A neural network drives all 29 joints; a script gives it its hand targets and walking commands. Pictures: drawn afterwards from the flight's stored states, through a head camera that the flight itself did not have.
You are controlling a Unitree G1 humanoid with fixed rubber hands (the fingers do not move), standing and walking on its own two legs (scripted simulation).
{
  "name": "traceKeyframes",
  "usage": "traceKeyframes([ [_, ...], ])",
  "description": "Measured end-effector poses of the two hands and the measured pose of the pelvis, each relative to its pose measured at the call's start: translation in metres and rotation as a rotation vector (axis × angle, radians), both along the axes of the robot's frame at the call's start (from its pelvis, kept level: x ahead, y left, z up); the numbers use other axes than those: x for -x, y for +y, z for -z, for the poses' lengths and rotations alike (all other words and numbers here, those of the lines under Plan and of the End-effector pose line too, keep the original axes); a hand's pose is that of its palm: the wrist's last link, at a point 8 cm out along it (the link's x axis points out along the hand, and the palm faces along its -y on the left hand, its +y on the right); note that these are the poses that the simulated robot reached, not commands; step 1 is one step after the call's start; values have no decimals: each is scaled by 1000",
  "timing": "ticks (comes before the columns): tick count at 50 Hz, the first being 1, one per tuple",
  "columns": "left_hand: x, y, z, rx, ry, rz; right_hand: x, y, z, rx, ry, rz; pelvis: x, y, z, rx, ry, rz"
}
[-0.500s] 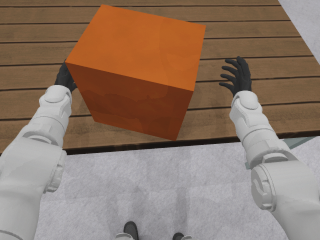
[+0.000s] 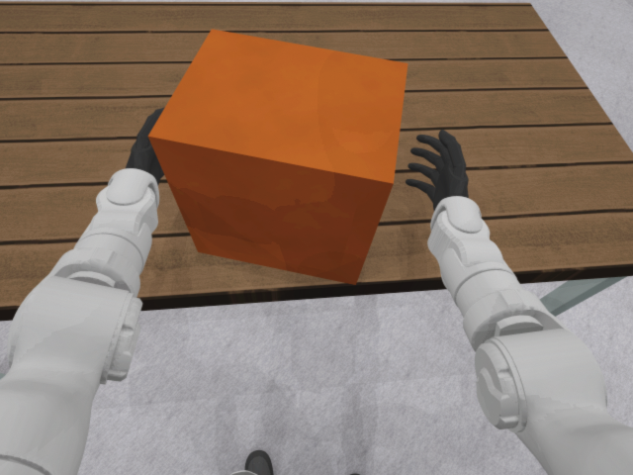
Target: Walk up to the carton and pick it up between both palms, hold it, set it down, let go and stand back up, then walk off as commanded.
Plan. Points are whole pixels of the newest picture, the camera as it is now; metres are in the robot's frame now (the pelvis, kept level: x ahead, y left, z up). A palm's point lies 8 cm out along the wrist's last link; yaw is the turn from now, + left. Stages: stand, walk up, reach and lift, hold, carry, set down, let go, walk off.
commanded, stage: reach and lift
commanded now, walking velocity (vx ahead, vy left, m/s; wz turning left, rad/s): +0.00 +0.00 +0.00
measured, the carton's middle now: (290, 169) +0.51 +0.01 +0.03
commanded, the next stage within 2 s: none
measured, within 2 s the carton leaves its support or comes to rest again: leaves its support in 1.70 s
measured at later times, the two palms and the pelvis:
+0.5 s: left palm (169, 164) +0.50 +0.17 +0.06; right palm (437, 189) +0.45 -0.17 +0.06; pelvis +0.01 +0.00 +0.00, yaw +0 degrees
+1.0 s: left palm (175, 177) +0.48 +0.16 +0.06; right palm (442, 202) +0.43 -0.18 +0.05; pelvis +0.01 +0.00 +0.01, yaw +0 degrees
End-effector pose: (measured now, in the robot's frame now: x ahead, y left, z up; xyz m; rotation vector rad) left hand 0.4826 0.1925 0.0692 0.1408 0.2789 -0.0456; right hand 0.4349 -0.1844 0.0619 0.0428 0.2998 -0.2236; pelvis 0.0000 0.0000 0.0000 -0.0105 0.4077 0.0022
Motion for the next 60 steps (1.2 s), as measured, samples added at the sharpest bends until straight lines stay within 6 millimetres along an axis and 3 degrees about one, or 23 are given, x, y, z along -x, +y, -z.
traceKeyframes([
  [7,-4,-5,4,33,-7,-6,1,16,1,28,23,-19,0,0,0,0,0,0],
  [26,-17,-22,12,20,7,2,-14,9,6,37,-18,15,-12,-3,-1,-4,8,1],
  [43,-1,-27,13,43,4,-6,0,9,8,62,-54,42,-16,-2,-6,-4,-99,1],
  [60,13,-35,15,69,13,-23,14,3,8,56,-47,52,-6,-4,-6,-6,-117,1],
])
